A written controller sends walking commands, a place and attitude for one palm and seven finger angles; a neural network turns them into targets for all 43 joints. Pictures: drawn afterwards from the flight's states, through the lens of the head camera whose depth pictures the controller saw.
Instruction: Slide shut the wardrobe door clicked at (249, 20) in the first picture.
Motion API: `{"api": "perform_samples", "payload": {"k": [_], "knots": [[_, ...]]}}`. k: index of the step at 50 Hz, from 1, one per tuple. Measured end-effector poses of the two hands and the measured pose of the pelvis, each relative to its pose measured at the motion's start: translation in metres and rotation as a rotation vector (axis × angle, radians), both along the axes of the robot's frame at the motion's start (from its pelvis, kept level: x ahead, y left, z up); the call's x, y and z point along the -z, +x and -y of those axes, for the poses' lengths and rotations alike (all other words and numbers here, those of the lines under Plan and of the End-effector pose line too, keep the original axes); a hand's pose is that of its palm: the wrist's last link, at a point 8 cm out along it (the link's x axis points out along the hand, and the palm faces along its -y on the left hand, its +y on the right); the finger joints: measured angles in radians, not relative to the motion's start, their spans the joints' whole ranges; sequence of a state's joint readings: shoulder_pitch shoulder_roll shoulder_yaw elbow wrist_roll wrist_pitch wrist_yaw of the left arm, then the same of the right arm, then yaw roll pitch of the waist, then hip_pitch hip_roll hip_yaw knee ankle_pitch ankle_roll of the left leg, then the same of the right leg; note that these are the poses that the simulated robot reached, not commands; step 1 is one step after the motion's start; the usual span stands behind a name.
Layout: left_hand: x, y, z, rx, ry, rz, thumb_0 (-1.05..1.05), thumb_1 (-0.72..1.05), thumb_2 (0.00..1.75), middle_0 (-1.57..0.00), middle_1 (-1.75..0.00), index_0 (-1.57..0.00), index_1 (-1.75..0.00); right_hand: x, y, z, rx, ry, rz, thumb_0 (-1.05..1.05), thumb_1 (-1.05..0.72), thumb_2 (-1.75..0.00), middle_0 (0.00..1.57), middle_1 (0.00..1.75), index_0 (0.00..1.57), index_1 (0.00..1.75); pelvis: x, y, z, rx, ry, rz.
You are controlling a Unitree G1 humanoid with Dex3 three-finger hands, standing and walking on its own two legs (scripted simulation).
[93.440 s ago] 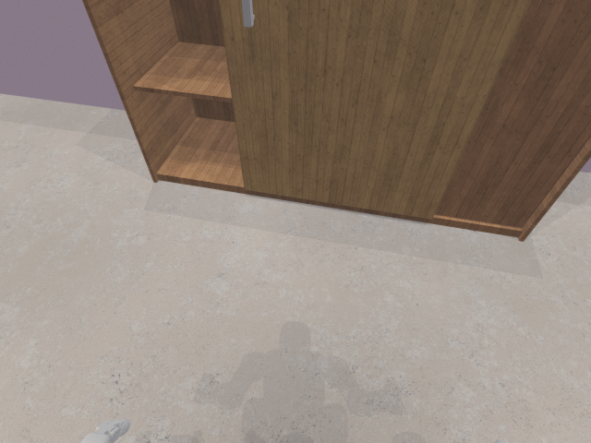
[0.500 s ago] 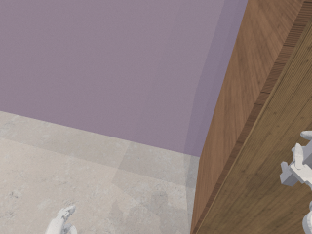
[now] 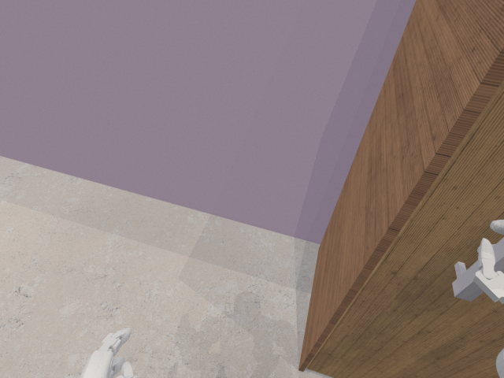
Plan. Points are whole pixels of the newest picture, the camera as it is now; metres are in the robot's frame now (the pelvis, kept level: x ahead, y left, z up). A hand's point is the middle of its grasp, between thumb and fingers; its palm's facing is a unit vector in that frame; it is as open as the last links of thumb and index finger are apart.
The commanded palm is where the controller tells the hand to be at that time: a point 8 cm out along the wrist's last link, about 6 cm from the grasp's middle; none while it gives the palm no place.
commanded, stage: stop walking and hold the door there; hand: right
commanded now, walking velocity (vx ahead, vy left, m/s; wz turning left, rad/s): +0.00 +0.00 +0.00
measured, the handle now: (498, 247) +0.28 -0.32 +0.14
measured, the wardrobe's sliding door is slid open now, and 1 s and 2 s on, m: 0.00 0.00 0.00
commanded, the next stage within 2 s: loosen the grip on the handle in 1.24 s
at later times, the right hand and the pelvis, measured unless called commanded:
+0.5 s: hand (493, 280) +0.23 -0.30 +0.13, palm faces +0.30 +0.93 -0.22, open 6.8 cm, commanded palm +0.20 -0.32 +0.11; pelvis -0.05 -0.11 -0.01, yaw -3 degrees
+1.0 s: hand (489, 277) +0.23 -0.29 +0.13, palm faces +0.26 +0.96 -0.09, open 6.3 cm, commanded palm +0.20 -0.32 +0.11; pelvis -0.04 -0.11 +0.00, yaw -5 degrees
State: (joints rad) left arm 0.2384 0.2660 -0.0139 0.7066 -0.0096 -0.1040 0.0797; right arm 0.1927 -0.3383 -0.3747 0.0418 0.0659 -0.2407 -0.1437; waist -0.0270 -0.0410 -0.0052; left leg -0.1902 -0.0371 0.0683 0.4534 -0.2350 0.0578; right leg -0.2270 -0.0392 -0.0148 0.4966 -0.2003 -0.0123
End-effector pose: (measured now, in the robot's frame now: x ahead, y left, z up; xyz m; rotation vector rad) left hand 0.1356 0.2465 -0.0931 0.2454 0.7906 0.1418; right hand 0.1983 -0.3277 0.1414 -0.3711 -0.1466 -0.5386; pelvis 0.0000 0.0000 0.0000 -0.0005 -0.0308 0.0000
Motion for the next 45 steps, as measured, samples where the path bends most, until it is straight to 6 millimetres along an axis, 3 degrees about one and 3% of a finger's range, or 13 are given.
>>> {"api": "perform_samples", "payload": {"k": [8, 15, 20, 23, 28, 32, 36, 45], "knots": [[-0.021, -0.002, 0.008, -0.055, 0.02, 0.087, 0.02, 0.9, 0.9, -0.2, -0.3, -0.2, -0.3, 0.002, 0.001, 0.003, -0.066, 0.037, 0.032, -0.18, -0.64, -0.77, 0.46, 1.4, 0.33, 1.4, 0.001, -0.018, 0.019, -0.029, 0.007, 0.019], [-0.017, -0.026, 0.036, -0.026, 0.048, 0.009, 0.01, 0.9, 0.9, -0.2, -0.3, -0.2, -0.3, 0.004, 0.002, 0.01, -0.172, 0.047, 0.058, -0.2, -0.61, -0.71, 0.45, 1.4, 0.34, 1.4, 0.001, -0.031, 0.052, 0.03, -0.001, 0.009], [0.001, -0.042, 0.074, 0.003, 0.057, -0.054, 0.01, 0.9, 0.9, -0.2, -0.3, -0.2, -0.3, 0.007, 0.001, 0.016, -0.254, 0.04, 0.083, -0.2, -0.6, -0.67, 0.41, 1.4, 0.31, 1.31, 0.012, -0.039, 0.087, 0.06, -0.01, 0.005], [0.019, -0.046, 0.108, -0.011, 0.002, -0.063, 0.01, 0.9, 0.9, -0.2, -0.3, -0.2, -0.3, 0.008, 0.0, 0.017, -0.278, 0.04, 0.08, -0.19, -0.62, -0.67, 0.38, 1.4, 0.28, 1.24, 0.017, -0.048, 0.104, 0.058, -0.006, 0.021], [0.026, -0.05, 0.174, 0.078, -0.148, -0.12, 0.02, 0.91, 0.9, -0.2, -0.3, -0.19, -0.3, 0.006, -0.001, 0.013, -0.287, 0.115, 0.057, -0.12, -0.64, -0.72, 0.36, 1.39, 0.26, 1.28, 0.006, -0.05, 0.107, 0.072, -0.001, 0.023], [0.024, -0.034, 0.199, 0.177, -0.2, -0.112, 0.02, 0.9, 0.9, -0.2, -0.3, -0.2, -0.3, 0.007, 0.0, 0.008, -0.272, 0.147, 0.059, -0.09, -0.68, -0.78, 0.39, 1.39, 0.23, 1.32, 0.006, -0.049, 0.102, 0.069, -0.009, 0.014], [0.023, -0.008, 0.194, 0.213, -0.197, -0.06, 0.02, 0.9, 0.9, -0.21, -0.3, -0.2, -0.3, 0.007, 0.0, 0.007, -0.247, 0.132, 0.054, -0.1, -0.67, -0.8, 0.42, 1.39, 0.22, 1.34, 0.009, -0.048, 0.095, 0.062, -0.003, 0.012], [-0.011, 0.025, 0.14, 0.167, -0.009, 0.035, 0.01, 0.9, 0.9, -0.2, -0.3, -0.2, -0.3, 0.007, 0.001, 0.01, -0.29, 0.175, 0.064, -0.08, -0.65, -0.8, 0.45, 1.4, 0.27, 1.37, 0.003, -0.043, 0.101, 0.103, 0.008, -0.003]]}}
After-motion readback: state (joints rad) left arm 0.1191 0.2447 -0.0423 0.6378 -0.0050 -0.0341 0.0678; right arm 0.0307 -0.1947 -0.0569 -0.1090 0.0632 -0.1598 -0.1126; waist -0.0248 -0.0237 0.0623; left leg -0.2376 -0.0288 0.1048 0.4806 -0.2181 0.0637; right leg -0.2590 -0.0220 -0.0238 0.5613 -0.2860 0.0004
